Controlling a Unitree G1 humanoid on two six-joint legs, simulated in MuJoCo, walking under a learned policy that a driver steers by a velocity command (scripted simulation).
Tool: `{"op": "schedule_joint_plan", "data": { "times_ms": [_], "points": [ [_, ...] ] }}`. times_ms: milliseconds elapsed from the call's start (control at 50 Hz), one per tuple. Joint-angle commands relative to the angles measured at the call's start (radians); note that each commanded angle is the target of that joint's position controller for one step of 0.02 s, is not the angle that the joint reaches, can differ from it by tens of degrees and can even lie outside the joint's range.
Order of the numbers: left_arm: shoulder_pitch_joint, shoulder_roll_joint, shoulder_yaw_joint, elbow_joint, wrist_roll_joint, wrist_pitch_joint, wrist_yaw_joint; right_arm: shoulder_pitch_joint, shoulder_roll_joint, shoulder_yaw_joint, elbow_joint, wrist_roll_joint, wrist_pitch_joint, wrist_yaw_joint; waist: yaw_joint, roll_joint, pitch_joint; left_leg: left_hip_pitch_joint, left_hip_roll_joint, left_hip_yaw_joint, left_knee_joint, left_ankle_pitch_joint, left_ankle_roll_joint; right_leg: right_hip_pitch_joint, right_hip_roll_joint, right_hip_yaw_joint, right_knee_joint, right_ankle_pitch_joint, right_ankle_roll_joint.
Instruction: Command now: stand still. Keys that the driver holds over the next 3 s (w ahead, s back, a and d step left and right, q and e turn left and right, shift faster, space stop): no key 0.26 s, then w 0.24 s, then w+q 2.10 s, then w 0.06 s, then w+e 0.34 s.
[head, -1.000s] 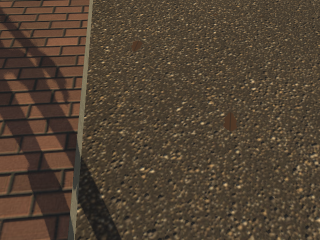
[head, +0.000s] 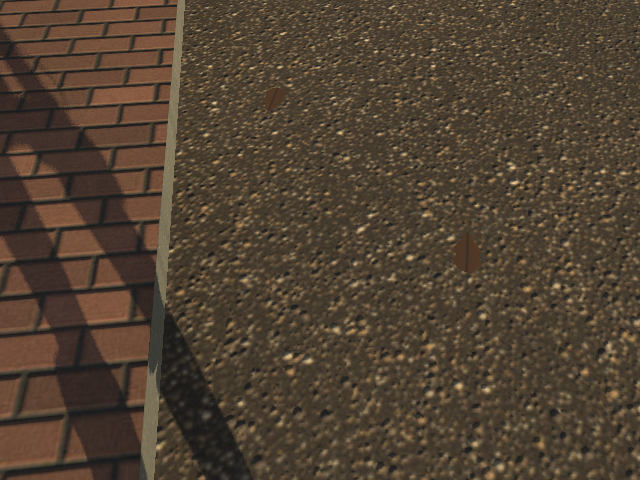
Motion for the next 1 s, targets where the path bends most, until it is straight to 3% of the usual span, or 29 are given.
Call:
{"op": "schedule_joint_plan", "data": {
  "times_ms": [20,260,300,340,380,400,440,480,540,580,600,620,640,660,680,700,740,780,840,900,940,1000],
  "points": [
    [0.066,0.073,0.009,-0.005,-0.001,-0.003,0.002,0.078,-0.072,-0.009,-0.003,-0.001,-0.003,-0.002,0.000,0.001,0.037,-0.039,0.115,-0.093,-0.053,0.267,0.016,-0.023,-0.099,0.079,-0.040,0.252,-0.028],
    [0.090,0.060,0.005,-0.002,0.000,-0.004,0.000,0.101,-0.058,-0.005,0.005,0.000,-0.007,-0.001,0.002,0.004,0.047,-0.058,0.114,-0.098,-0.063,0.226,0.016,-0.039,-0.098,0.080,-0.044,0.207,-0.026],
    [0.092,0.060,0.006,-0.003,0.003,-0.002,0.000,0.112,-0.065,-0.010,0.007,-0.003,-0.004,0.000,-0.004,0.011,0.036,-0.057,0.094,-0.100,-0.079,0.036,0.027,-0.052,-0.071,0.064,-0.034,0.062,-0.034],
    [0.083,0.068,0.015,-0.022,0.009,0.001,-0.006,0.140,-0.108,-0.031,0.005,-0.003,0.007,0.003,-0.018,0.066,0.067,-0.078,0.102,-0.157,-0.098,-0.312,0.076,-0.150,-0.006,0.010,0.077,-0.196,-0.057],
    [0.032,0.040,0.013,-0.066,0.028,-0.002,-0.021,0.230,-0.142,-0.051,0.018,-0.005,0.015,0.007,-0.058,0.140,0.149,-0.077,0.228,-0.348,-0.208,-0.601,0.160,-0.340,0.030,-0.056,0.260,-0.286,-0.062],
    [0.000,0.028,0.011,-0.092,0.039,-0.010,-0.028,0.257,-0.149,-0.059,0.024,-0.008,0.013,0.008,-0.070,0.156,0.190,-0.103,0.305,-0.442,-0.252,-0.636,0.207,-0.389,0.001,-0.076,0.357,-0.248,-0.063],
    [-0.059,0.049,0.021,-0.142,0.034,-0.030,-0.040,0.260,-0.148,-0.065,0.014,-0.023,-0.004,0.013,-0.069,0.117,0.210,-0.085,0.363,-0.509,-0.294,-0.532,0.253,-0.502,-0.050,-0.036,0.505,-0.254,-0.065],
    [-0.058,0.064,0.031,-0.166,0.024,-0.052,-0.054,0.217,-0.157,-0.071,-0.008,-0.025,-0.027,0.016,-0.035,0.089,0.174,-0.044,0.342,-0.438,-0.270,-0.381,0.231,-0.515,-0.080,-0.014,0.477,-0.220,-0.067],
    [-0.033,0.066,0.044,-0.182,0.010,-0.067,-0.064,0.159,-0.151,-0.072,-0.037,-0.011,-0.045,0.020,0.006,0.102,0.128,-0.140,0.251,-0.287,-0.206,-0.189,0.177,-0.295,-0.042,-0.062,0.286,-0.132,-0.060],
    [0.142,0.050,0.053,-0.124,0.001,-0.068,-0.058,0.114,-0.153,-0.076,-0.055,0.003,-0.045,0.024,0.086,0.066,0.090,-0.332,0.176,-0.209,-0.077,-0.161,0.146,0.034,0.032,-0.128,0.123,0.006,-0.045],
    [0.245,0.084,0.069,-0.096,0.005,-0.073,-0.049,0.110,-0.130,-0.069,-0.067,-0.002,-0.053,0.027,0.126,0.003,0.049,-0.441,0.119,-0.162,0.064,-0.138,0.122,0.209,0.004,-0.079,0.079,-0.027,-0.036],
    [0.371,0.187,0.094,-0.090,0.024,-0.084,-0.036,0.082,-0.044,-0.046,-0.108,0.002,-0.063,0.039,0.176,-0.237,-0.014,-0.548,-0.004,-0.016,0.420,-0.170,0.069,0.301,-0.274,0.293,-0.144,-0.339,-0.072],
    [0.422,0.240,0.105,-0.071,0.018,-0.070,-0.033,0.089,-0.062,-0.055,-0.137,-0.015,-0.059,0.045,0.148,-0.292,-0.016,-0.638,-0.031,-0.011,0.679,-0.272,0.069,0.230,-0.424,0.599,-0.269,-0.576,-0.142],
    [0.290,0.191,0.091,-0.106,0.018,-0.063,-0.031,0.080,-0.091,-0.063,-0.143,-0.032,-0.053,0.056,0.071,-0.151,0.082,-0.649,0.043,-0.071,0.795,-0.192,0.084,0.095,-0.422,0.574,-0.275,-0.617,-0.149],
    [0.178,0.155,0.081,-0.146,0.010,-0.070,-0.037,0.077,-0.071,-0.061,-0.140,-0.028,-0.055,0.067,0.030,-0.067,0.141,-0.639,0.076,-0.096,0.801,-0.090,0.083,0.008,-0.385,0.453,-0.277,-0.491,-0.133],
    [0.128,0.137,0.074,-0.163,0.008,-0.081,-0.038,0.095,-0.045,-0.059,-0.130,-0.020,-0.057,0.071,0.003,-0.048,0.144,-0.604,0.093,-0.101,0.777,-0.023,0.075,-0.025,-0.338,0.327,-0.282,-0.329,-0.114],
    [0.139,0.093,0.058,-0.160,0.011,-0.103,-0.030,0.095,-0.048,-0.066,-0.129,-0.024,-0.047,0.077,-0.011,-0.044,0.108,-0.584,0.097,-0.072,0.776,0.064,0.063,0.001,-0.277,0.147,-0.263,-0.048,-0.088],
    [0.203,0.087,0.053,-0.138,0.010,-0.115,-0.027,0.054,-0.057,-0.073,-0.150,-0.020,-0.035,0.078,-0.010,-0.056,0.077,-0.627,0.088,-0.047,0.782,0.110,0.061,0.067,-0.257,0.041,-0.224,0.210,-0.075],
    [0.251,0.086,0.046,-0.128,0.013,-0.120,-0.022,-0.059,-0.049,-0.073,-0.200,-0.014,-0.024,0.080,0.000,-0.069,0.072,-0.679,0.074,0.001,0.721,0.162,0.054,0.095,-0.242,-0.065,-0.199,0.452,-0.065],
    [0.259,0.080,0.037,-0.125,0.013,-0.120,-0.013,-0.196,-0.032,-0.061,-0.258,-0.012,-0.024,0.089,0.013,-0.078,0.107,-0.646,0.052,0.063,0.514,0.220,0.047,0.069,-0.219,-0.141,-0.201,0.547,-0.062],
    [0.269,0.096,0.038,-0.116,0.008,-0.119,-0.007,-0.265,-0.024,-0.051,-0.292,-0.011,-0.024,0.093,0.020,-0.086,0.119,-0.578,0.032,0.121,0.359,0.221,0.054,0.071,-0.224,-0.183,-0.194,0.637,-0.059],
    [0.277,0.143,0.048,-0.111,0.003,-0.121,0.008,-0.236,-0.065,-0.062,-0.298,-0.016,-0.022,0.090,-0.015,-0.104,0.056,-0.429,-0.031,0.186,0.277,0.176,0.107,0.144,-0.248,-0.238,-0.063,1.031,-0.053]
  ]
}}
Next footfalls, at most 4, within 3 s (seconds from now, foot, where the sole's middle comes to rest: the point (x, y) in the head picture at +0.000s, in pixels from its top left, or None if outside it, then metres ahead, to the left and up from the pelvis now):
0.60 right None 0.12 -0.14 -0.78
1.10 left None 0.41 0.03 -0.78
1.62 right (314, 363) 0.79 0.04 -0.78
2.10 left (193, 370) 0.72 0.31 -0.70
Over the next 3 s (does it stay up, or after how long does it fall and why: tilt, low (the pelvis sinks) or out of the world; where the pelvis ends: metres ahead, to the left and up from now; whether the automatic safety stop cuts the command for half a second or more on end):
stays up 0.90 0.68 0.13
